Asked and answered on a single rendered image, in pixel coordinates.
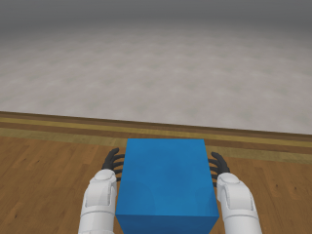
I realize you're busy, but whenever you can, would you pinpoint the left robot hand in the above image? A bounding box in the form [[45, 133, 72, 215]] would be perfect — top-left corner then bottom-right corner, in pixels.
[[101, 147, 125, 181]]

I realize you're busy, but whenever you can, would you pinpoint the robot left forearm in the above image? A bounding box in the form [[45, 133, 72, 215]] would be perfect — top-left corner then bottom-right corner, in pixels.
[[78, 169, 117, 234]]

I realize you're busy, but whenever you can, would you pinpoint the robot right forearm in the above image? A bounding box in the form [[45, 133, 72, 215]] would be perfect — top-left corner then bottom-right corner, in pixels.
[[216, 173, 262, 234]]

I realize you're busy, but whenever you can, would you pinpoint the right robot hand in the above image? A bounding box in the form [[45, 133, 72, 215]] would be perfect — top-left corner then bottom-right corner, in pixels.
[[208, 152, 230, 187]]

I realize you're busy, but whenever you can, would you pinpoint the carton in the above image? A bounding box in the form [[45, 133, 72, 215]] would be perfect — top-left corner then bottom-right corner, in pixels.
[[115, 138, 219, 234]]

